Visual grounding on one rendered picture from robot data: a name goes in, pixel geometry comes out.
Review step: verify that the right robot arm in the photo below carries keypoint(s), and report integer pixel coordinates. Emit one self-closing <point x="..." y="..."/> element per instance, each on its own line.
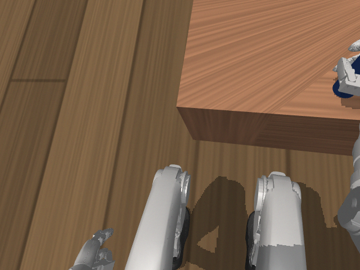
<point x="349" y="213"/>

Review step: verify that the can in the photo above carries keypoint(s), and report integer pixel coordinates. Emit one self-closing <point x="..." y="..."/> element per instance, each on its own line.
<point x="356" y="66"/>

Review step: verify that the right robot foot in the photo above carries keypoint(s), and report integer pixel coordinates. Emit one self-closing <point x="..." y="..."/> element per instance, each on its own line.
<point x="249" y="242"/>

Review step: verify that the left robot foot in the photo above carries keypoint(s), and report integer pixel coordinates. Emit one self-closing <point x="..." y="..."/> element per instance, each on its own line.
<point x="177" y="261"/>

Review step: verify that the right robot hand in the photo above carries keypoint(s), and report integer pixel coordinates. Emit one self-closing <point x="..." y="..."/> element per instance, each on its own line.
<point x="348" y="80"/>

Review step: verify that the left robot hand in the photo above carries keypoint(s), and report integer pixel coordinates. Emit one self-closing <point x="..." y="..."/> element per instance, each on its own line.
<point x="91" y="254"/>

